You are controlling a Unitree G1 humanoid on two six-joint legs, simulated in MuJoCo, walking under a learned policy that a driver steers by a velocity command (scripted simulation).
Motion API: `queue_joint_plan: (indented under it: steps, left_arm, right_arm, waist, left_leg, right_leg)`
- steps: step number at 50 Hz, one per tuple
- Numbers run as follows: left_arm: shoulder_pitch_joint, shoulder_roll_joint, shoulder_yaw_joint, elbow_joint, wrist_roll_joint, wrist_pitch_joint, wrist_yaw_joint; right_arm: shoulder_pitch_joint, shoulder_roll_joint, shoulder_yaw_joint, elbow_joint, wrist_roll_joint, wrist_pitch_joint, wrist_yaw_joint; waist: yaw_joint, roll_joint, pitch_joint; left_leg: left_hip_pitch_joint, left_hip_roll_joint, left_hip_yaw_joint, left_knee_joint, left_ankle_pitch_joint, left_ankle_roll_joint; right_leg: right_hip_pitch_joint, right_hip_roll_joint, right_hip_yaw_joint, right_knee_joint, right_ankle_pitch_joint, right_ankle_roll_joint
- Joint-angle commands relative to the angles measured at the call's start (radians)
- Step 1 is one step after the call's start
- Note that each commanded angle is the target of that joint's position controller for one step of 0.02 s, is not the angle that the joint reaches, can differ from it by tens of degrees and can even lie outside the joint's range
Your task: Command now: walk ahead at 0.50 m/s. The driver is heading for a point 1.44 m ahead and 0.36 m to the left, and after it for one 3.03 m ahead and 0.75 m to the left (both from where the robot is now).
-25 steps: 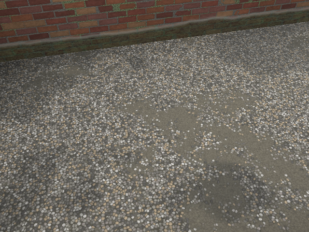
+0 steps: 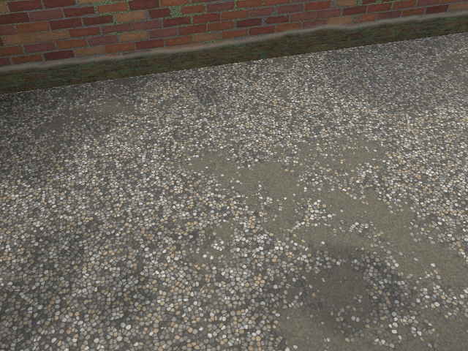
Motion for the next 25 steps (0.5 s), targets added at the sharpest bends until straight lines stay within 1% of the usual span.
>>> queue_joint_plan:
  steps: [1, 12, 13, 17, 19, 20, 22, 25]
  left_arm:
    - [-0.061, 0.071, 0.019, -0.085, 0.000, -0.016, 0.002]
    - [-0.051, 0.069, 0.018, -0.080, 0.001, -0.016, 0.002]
    - [-0.045, 0.070, 0.018, -0.078, 0.004, -0.012, 0.003]
    - [-0.018, 0.076, 0.017, -0.053, -0.002, -0.010, 0.006]
    - [-0.012, 0.081, 0.018, -0.037, -0.004, -0.010, 0.006]
    - [-0.007, 0.085, 0.020, -0.028, -0.005, -0.010, 0.007]
    - [0.010, 0.092, 0.023, -0.010, -0.006, -0.010, 0.009]
    - [0.030, 0.097, 0.027, 0.009, -0.011, -0.012, 0.015]
  right_arm:
    - [-0.055, -0.062, -0.017, -0.088, 0.000, -0.017, -0.002]
    - [-0.045, -0.060, -0.016, -0.084, 0.000, -0.017, -0.001]
    - [-0.013, -0.069, -0.011, -0.067, -0.007, -0.021, 0.004]
    - [0.005, -0.062, -0.005, -0.044, -0.004, -0.027, 0.006]
    - [0.015, -0.070, -0.006, -0.027, -0.003, -0.030, 0.005]
    - [0.019, -0.077, -0.008, -0.019, -0.002, -0.032, 0.005]
    - [0.030, -0.092, -0.012, -0.001, 0.001, -0.033, 0.005]
    - [0.042, -0.102, -0.015, 0.018, 0.008, -0.033, 0.004]
  waist:
    - [0.000, 0.009, -0.053]
    - [0.000, 0.008, -0.055]
    - [-0.001, 0.012, -0.059]
    - [0.007, 0.004, -0.003]
    - [0.008, -0.003, 0.017]
    - [0.009, 0.000, 0.017]
    - [0.011, 0.008, -0.002]
    - [0.009, 0.014, -0.040]
  left_leg:
    - [-0.017, 0.041, -0.052, -0.094, 0.301, 0.007]
    - [-0.016, 0.043, -0.055, -0.099, 0.287, 0.009]
    - [-0.009, 0.042, -0.057, -0.104, 0.257, 0.016]
    - [-0.016, 0.056, -0.077, -0.161, 0.222, 0.021]
    - [-0.003, 0.064, -0.089, -0.202, 0.258, 0.014]
    - [0.011, 0.068, -0.093, -0.215, 0.296, 0.012]
    - [0.046, 0.075, -0.097, -0.229, 0.380, 0.011]
    - [0.091, 0.084, -0.096, -0.239, 0.475, 0.009]
  right_leg:
    - [0.025, -0.036, 0.032, -0.081, 0.275, -0.025]
    - [0.027, -0.037, 0.035, -0.087, 0.255, -0.026]
    - [0.015, -0.042, 0.036, -0.090, 0.196, -0.033]
    - [-0.009, -0.056, 0.062, -0.158, 0.124, -0.028]
    - [0.000, -0.065, 0.077, -0.199, 0.156, -0.020]
    - [0.012, -0.067, 0.079, -0.209, 0.184, -0.018]
    - [0.042, -0.070, 0.078, -0.218, 0.243, -0.018]
    - [0.076, -0.076, 0.071, -0.224, 0.313, -0.018]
